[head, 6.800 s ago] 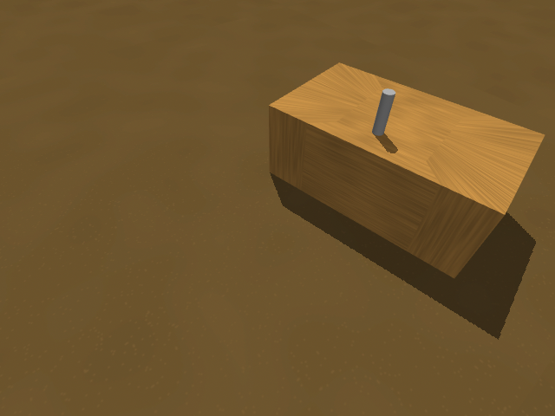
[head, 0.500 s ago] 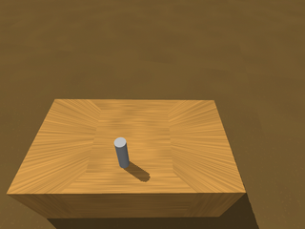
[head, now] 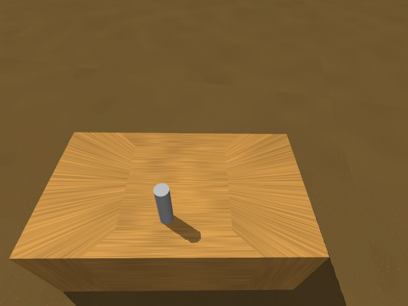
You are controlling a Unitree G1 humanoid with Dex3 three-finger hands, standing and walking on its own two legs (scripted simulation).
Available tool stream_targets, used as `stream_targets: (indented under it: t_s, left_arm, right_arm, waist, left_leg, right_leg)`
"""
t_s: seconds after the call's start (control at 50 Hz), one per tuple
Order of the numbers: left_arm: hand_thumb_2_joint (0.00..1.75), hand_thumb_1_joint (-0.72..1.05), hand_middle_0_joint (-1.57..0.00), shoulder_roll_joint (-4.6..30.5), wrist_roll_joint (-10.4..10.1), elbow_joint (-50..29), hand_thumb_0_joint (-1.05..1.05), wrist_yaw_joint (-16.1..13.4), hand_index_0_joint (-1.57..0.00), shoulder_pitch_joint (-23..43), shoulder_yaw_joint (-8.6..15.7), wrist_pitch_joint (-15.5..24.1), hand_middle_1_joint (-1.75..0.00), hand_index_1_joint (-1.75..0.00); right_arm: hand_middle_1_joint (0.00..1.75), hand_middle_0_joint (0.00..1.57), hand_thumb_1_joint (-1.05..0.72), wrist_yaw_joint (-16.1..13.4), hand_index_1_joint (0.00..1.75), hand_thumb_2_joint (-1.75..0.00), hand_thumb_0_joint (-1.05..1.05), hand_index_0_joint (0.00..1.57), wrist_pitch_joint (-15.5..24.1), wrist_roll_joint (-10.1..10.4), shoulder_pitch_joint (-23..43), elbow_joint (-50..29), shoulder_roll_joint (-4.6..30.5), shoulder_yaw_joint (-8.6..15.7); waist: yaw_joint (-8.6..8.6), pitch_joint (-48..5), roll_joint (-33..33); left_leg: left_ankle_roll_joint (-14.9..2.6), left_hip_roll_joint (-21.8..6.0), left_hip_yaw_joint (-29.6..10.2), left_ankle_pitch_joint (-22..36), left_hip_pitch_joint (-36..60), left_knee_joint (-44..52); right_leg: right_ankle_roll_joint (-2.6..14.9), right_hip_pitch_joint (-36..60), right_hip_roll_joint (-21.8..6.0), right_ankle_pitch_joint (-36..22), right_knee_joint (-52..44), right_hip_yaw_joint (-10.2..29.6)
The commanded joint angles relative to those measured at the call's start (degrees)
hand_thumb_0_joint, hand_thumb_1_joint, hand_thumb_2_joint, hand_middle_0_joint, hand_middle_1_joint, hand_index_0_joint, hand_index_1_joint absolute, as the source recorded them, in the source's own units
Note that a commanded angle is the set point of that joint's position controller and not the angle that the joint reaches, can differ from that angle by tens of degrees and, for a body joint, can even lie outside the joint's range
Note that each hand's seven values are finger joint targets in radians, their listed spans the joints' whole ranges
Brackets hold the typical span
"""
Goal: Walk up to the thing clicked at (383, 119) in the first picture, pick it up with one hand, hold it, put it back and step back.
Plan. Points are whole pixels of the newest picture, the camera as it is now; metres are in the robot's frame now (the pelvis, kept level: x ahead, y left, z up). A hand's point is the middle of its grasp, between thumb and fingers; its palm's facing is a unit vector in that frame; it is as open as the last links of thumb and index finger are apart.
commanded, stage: go down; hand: left
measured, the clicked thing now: (164, 205) +0.50 +0.14 -0.27
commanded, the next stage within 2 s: none
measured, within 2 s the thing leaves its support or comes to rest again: neither
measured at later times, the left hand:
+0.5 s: hand out of the picture +0.15 +0.25 -0.15, palm faces +0.04 -0.95 -0.31, open 14.2 cm
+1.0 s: hand out of the picture +0.16 +0.26 -0.14, palm faces +0.06 -0.95 -0.30, open 17.4 cm
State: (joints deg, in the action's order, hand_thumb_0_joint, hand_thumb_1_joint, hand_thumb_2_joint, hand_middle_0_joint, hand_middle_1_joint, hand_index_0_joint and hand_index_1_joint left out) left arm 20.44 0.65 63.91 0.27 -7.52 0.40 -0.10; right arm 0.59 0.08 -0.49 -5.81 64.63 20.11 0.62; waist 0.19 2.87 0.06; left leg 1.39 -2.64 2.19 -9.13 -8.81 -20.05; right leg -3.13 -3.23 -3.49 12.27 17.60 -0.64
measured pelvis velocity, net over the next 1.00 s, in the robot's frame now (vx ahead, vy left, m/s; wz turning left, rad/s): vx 0.01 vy -0.01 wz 0.02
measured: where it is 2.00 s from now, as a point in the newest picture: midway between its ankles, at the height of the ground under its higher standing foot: outside the picture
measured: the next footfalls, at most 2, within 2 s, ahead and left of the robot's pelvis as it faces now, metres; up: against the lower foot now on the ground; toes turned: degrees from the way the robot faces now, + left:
none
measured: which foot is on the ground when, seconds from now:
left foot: down 0.00-1.00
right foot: down 0.00-1.00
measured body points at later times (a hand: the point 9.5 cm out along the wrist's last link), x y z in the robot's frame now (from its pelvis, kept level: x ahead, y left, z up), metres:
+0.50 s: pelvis -0.01 +0.00 -0.02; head +0.04 +0.00 +0.43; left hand +0.15 +0.30 -0.13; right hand +0.15 -0.29 -0.11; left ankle +0.02 +0.13 -0.75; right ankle -0.03 -0.15 -0.75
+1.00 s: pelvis +0.01 -0.01 -0.03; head +0.05 +0.00 +0.42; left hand +0.16 +0.31 -0.12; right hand +0.17 -0.28 -0.11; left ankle +0.02 +0.13 -0.75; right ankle -0.03 -0.15 -0.75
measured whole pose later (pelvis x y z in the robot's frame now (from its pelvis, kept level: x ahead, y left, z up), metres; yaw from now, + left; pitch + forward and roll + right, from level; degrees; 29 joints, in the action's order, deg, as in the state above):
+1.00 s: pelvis +0.01 -0.01 -0.03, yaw +1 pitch +8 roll -1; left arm 21.3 0.6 31.3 6.7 -10.1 9.8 -19.1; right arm -2.0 4.4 1.4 -14.3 31.4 15.1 6.2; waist 1.4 -3.7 0.9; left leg 1.9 -3.4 -0.1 -19.4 -30.1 -41.5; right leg -2.7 -23.9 -3.1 23.6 39.7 -1.6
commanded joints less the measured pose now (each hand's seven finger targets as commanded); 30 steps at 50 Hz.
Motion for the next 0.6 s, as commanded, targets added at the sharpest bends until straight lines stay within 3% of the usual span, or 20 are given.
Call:
stream_targets:
  t_s: [0.0, 0.06, 0.08, 0.1, 0.12, 0.14, 0.16, 0.18, 0.22, 0.24, 0.26, 0.28, 0.32, 0.34, 0.36, 0.4, 0.42, 0.5, 0.56, 0.58]
  left_arm:
    - [0.90, 0.90, -0.20, 12.3, 0.2, -3.2, 0.00, -0.6, -0.20, 1.3, 2.5, 1.3, -0.30, -0.30]
    - [0.90, 0.90, -0.20, 12.2, 0.2, -3.3, 0.00, -0.5, -0.20, 1.3, 2.5, 1.3, -0.30, -0.30]
    - [0.82, 0.82, -0.15, 12.0, 0.3, -3.3, 0.00, -0.5, -0.18, 1.0, 2.5, 1.3, -0.26, -0.23]
    - [0.74, 0.74, -0.07, 0.5, -4.7, -23.4, 0.00, -1.0, -0.10, 21.1, 0.3, 6.2, -0.18, -0.15]
    - [0.66, 0.66, -0.01, 5.8, -4.7, -26.1, 0.00, -2.0, -0.02, 24.5, 1.9, 6.1, -0.10, -0.07]
    - [0.58, 0.58, -0.01, 7.6, -4.8, -19.1, 0.00, -2.5, 0.00, 16.2, 1.8, 4.4, -0.03, -0.05]
    - [0.50, 0.50, -0.02, 12.7, -4.1, -12.5, 0.00, -2.6, -0.02, 11.5, 5.5, 1.8, -0.03, -0.05]
    - [0.42, 0.42, -0.03, 13.9, -3.4, -11.5, 0.00, -2.6, -0.02, 12.8, 6.2, 0.4, -0.04, -0.05]
    - [0.26, 0.29, -0.04, 12.1, -2.0, -11.8, 0.00, -2.0, -0.03, 13.6, 6.8, -1.1, -0.02, -0.04]
    - [0.23, 0.25, -0.04, 13.4, -1.1, -12.6, 0.00, -1.4, -0.03, 10.2, 8.8, -2.5, -0.02, -0.03]
    - [0.19, 0.22, -0.05, 13.3, 0.0, -11.2, 0.00, -0.6, -0.04, 4.4, 10.4, -4.5, 0.00, -0.01]
    - [0.16, 0.17, -0.05, 11.8, 0.1, -11.0, 0.00, 0.2, -0.05, 2.2, 9.6, -6.3, 0.00, 0.00]
    - [0.11, 0.08, -0.06, 11.8, 0.3, -18.1, 0.00, 1.1, -0.06, 6.6, 9.3, -9.1, 0.00, 0.00]
    - [0.10, 0.00, -0.06, 11.9, 0.4, -17.8, 0.00, 1.7, -0.06, 4.6, 9.5, -10.9, 0.00, 0.00]
    - [0.07, -0.08, -0.07, 10.8, 0.1, -18.8, 0.00, 2.4, -0.07, 2.9, 9.1, -12.5, 0.00, 0.00]
    - [0.08, -0.20, -0.08, 10.3, 0.3, -22.8, 0.00, 3.2, -0.07, 7.4, 8.4, -14.1, -0.02, -0.02]
    - [0.07, -0.26, -0.08, 11.9, 0.6, -24.4, 0.00, 3.2, -0.07, 8.8, 9.4, -14.5, -0.02, -0.02]
    - [0.05, -0.46, -0.08, 12.5, 0.8, -29.8, 0.00, 3.6, -0.07, 8.7, 10.5, -14.7, -0.03, -0.04]
    - [0.05, -0.52, -0.08, 13.3, 1.0, -33.6, 0.00, 3.4, -0.07, 9.7, 11.8, -13.6, -0.04, -0.05]
    - [0.04, -0.53, -0.08, 12.9, 1.0, -33.6, 0.00, 3.1, -0.07, 7.6, 12.2, -13.4, -0.03, -0.04]
  right_arm:
    - [0.30, 0.20, -0.90, -0.6, 0.30, -0.90, 0.00, 0.20, 1.4, 0.0, 2.3, -3.6, 12.1, 2.2]
    - [0.30, 0.20, -0.90, -0.6, 0.30, -0.90, 0.00, 0.20, 1.5, -0.1, 2.4, -3.6, 12.2, 2.2]
    - [0.22, 0.12, -0.82, -0.6, 0.22, -0.82, 0.00, 0.12, 1.5, -0.1, 2.3, -3.6, 12.4, 2.2]
    - [0.14, 0.05, -0.74, -1.8, 0.14, -0.74, 0.00, 0.05, 8.1, 5.6, 22.4, -23.7, 2.8, 0.6]
    - [0.06, 0.05, -0.66, -2.7, 0.06, -0.66, 0.00, 0.05, 9.4, 5.2, 17.6, -27.4, 6.0, 0.8]
    - [0.05, 0.05, -0.58, -3.6, 0.05, -0.58, 0.00, 0.05, 8.7, 5.7, 11.7, -20.0, 9.8, 2.7]
    - [0.05, 0.05, -0.50, -4.4, 0.05, -0.50, 0.00, 0.05, 7.4, 5.3, 7.1, -14.4, 13.9, 6.6]
    - [0.05, 0.05, -0.42, -4.7, 0.05, -0.42, 0.00, 0.05, 7.5, 5.4, 8.5, -16.4, 13.6, 7.1]
    - [0.05, 0.05, -0.26, -4.4, 0.05, -0.26, 0.00, 0.05, 8.1, 4.0, 9.3, -18.8, 9.8, 6.5]
    - [0.05, 0.05, -0.18, -4.1, 0.05, -0.21, 0.00, 0.05, 7.9, 3.4, 3.6, -20.9, 10.8, 8.8]
    - [0.05, 0.05, -0.10, -3.5, 0.05, -0.20, 0.00, 0.05, 7.2, 2.6, -5.4, -18.8, 10.6, 11.1]
    - [0.05, 0.05, -0.02, -3.1, 0.05, -0.18, 0.00, 0.05, 6.8, 2.7, -6.5, -18.7, 9.6, 10.5]
    - [0.05, 0.05, 0.11, -2.8, 0.05, -0.15, 0.00, 0.05, 7.0, 2.7, 0.3, -27.0, 9.7, 10.2]
    - [0.05, 0.05, 0.18, -2.3, 0.05, -0.13, 0.00, 0.05, 5.9, 3.0, -2.3, -24.4, 7.6, 9.2]
    - [0.05, 0.05, 0.22, -1.7, 0.05, -0.12, 0.00, 0.05, 5.1, 3.3, -2.7, -24.9, 6.2, 8.2]
    - [0.05, 0.05, 0.30, -1.3, 0.05, -0.10, 0.00, 0.05, 5.0, 3.2, 0.4, -28.7, 6.3, 8.4]
    - [0.05, 0.05, 0.32, -1.2, 0.05, -0.09, 0.00, 0.05, 5.1, 3.1, 0.8, -29.9, 6.7, 8.8]
    - [0.05, 0.05, 0.44, -1.2, 0.05, -0.06, 0.00, 0.05, 5.6, 2.6, 0.4, -33.3, 7.0, 9.0]
    - [0.05, 0.05, 0.48, -2.0, 0.05, -0.05, 0.00, 0.05, 6.7, 2.1, 0.6, -36.3, 7.6, 9.9]
    - [0.05, 0.05, 0.49, -2.4, 0.05, -0.05, 0.00, 0.05, 7.1, 1.9, 0.9, -36.4, 7.2, 9.8]
  waist:
    - [0.01, -2.6, 0.2]
    - [-0.08, -3.4, 0.4]
    - [-0.12, -3.4, 0.3]
    - [2.08, -4.3, 1.9]
    - [2.04, -5.9, 0.2]
    - [1.84, -3.2, 1.2]
    - [1.56, -3.3, 0.9]
    - [1.06, -6.1, -0.7]
    - [0.06, -14.6, -0.1]
    - [0.70, -18.3, 0.4]
    - [1.19, -17.7, 1.2]
    - [0.69, -16.5, 1.6]
    - [0.44, -18.6, 0.5]
    - [0.02, -15.7, 1.6]
    - [-0.43, -13.7, 2.7]
    - [0.25, -12.3, 1.0]
    - [0.33, -12.5, 0.4]
    - [0.76, -13.7, 1.0]
    - [1.36, -17.6, 1.0]
    - [0.67, -17.8, 1.0]
  left_leg:
    - [-2.07, -5.3, -4.7, 4.8, 2.9, 3.5]
    - [-2.34, -5.5, -4.8, 5.1, 3.1, 3.3]
    - [-2.22, -5.5, -4.8, 5.2, 3.3, 3.3]
    - [-0.86, 1.7, 0.9, 0.9, -3.0, -1.3]
    - [-0.77, 1.8, 0.8, -0.5, -0.7, -1.6]
    - [-0.48, 1.6, 1.0, -2.8, -1.8, -0.8]
    - [-0.42, 1.8, 1.2, -1.7, -4.2, -3.4]
    - [-0.59, 1.5, 0.6, 0.6, -5.7, -5.7]
    - [-0.75, 1.5, 0.2, 4.1, -4.9, -8.6]
    - [-0.89, 1.7, 0.1, 5.8, -4.2, -9.5]
    - [-0.95, 2.1, 0.5, 7.2, -4.8, -9.9]
    - [-0.87, 2.4, 0.7, 8.7, -4.6, -9.5]
    - [-1.01, 2.8, 0.8, 10.0, -3.1, -8.6]
    - [-1.08, 2.9, 0.8, 9.8, -4.7, -8.5]
    - [-0.92, 2.9, 0.8, 8.2, -6.2, -8.4]
    - [-1.11, 2.7, 0.7, 2.9, -8.6, -8.9]
    - [-1.34, 2.8, 0.7, 1.3, -9.3, -9.4]
    - [-1.33, 2.1, 0.1, -0.1, -10.2, -11.0]
    - [-1.43, 2.1, -0.1, 1.7, -9.2, -12.9]
    - [-1.41, 2.1, -0.1, 3.3, -9.1, -13.5]
  right_leg:
    - [3.59, -4.0, -4.6, -5.1, -2.9, 2.8]
    - [3.74, -3.7, -4.8, -5.7, -2.9, 2.9]
    - [3.66, -4.0, -4.8, -6.0, -2.8, 2.8]
    - [3.20, -11.9, 3.3, -3.2, 2.8, -2.2]
    - [2.93, -10.1, 2.8, -2.4, 2.3, -1.9]
    - [3.17, -11.3, 3.1, -0.1, 2.2, -1.9]
    - [3.16, -12.8, 3.4, -0.7, 3.9, -2.0]
    - [3.33, -13.6, 3.8, -3.0, 6.3, -2.2]
    - [3.35, -12.0, 3.7, -6.7, 9.7, -2.0]
    - [3.42, -11.9, 3.9, -8.4, 10.6, -2.0]
    - [3.40, -12.5, 4.0, -9.5, 10.8, -2.1]
    - [3.41, -12.8, 4.1, -10.6, 10.6, -2.3]
    - [2.92, -11.3, 3.8, -11.4, 9.6, -2.3]
    - [3.11, -13.1, 3.9, -10.8, 9.7, -2.5]
    - [3.31, -14.2, 4.1, -8.8, 9.6, -2.7]
    - [3.28, -16.7, 4.0, -4.0, 9.9, -2.7]
    - [3.17, -17.2, 3.9, -2.8, 9.9, -2.6]
    - [3.16, -18.2, 3.9, -1.1, 11.7, -2.5]
    - [2.84, -17.6, 3.5, -3.2, 13.2, -1.8]
    - [2.74, -17.3, 3.3, -4.7, 13.7, -1.8]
